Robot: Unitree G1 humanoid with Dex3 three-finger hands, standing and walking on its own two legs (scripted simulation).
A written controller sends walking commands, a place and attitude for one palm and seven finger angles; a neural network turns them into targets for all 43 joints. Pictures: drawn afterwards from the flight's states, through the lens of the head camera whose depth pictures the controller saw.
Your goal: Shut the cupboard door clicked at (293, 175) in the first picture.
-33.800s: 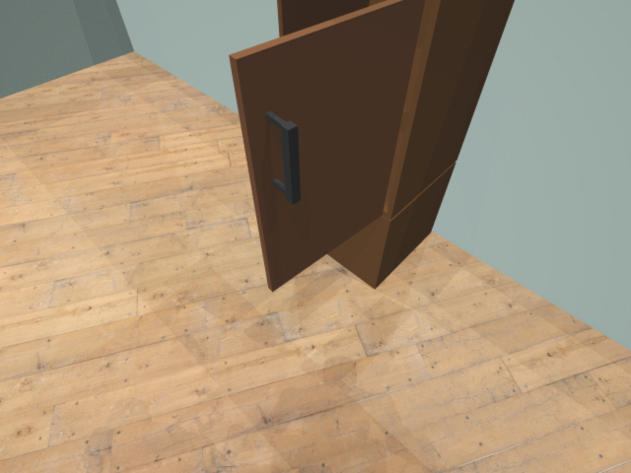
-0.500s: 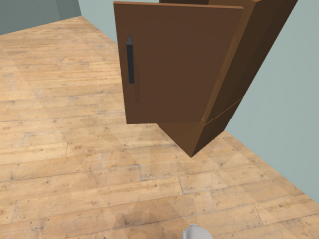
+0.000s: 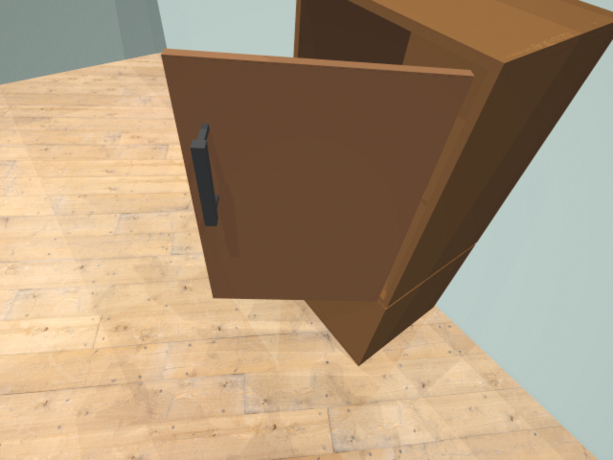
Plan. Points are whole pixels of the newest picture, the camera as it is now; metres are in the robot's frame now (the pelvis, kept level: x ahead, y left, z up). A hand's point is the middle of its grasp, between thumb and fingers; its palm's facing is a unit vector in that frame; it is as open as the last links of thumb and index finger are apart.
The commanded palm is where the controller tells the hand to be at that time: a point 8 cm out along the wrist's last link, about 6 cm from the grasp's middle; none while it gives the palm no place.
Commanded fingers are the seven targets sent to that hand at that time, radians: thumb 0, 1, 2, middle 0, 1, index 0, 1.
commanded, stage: come to a stop and stand still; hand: left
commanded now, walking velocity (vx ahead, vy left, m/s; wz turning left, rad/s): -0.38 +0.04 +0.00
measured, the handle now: (208, 177) +0.49 +0.20 +0.08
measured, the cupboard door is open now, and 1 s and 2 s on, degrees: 54 54 54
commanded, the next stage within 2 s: look again from close up in 1.06 s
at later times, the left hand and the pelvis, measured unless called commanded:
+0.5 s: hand out of the picture +0.07 +0.16 -0.15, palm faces +0.07 -0.96 -0.26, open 7.4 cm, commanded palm none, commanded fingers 0.00 0.90 0.90 -0.20 -0.30 -0.20 -0.30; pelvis +0.02 -0.04 +0.01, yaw +2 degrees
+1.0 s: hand out of the picture +0.00 +0.21 -0.17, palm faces +0.01 -0.97 -0.24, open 7.4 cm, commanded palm none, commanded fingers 0.00 0.90 0.90 -0.20 -0.30 -0.20 -0.30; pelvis -0.01 +0.02 +0.00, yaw +0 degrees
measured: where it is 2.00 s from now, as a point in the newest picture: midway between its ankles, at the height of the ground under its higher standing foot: outside the picture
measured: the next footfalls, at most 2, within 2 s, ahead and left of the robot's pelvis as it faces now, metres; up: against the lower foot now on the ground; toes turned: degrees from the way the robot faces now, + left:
right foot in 0.22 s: +0.08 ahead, -0.16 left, +0.00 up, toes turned +0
left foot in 0.62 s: +0.03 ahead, +0.10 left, +0.00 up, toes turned +5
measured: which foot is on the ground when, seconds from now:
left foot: down 0.00-0.28, up 0.30-0.60, down 0.62-1.00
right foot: down 0.00-0.00, up 0.02-0.20, down 0.22-1.00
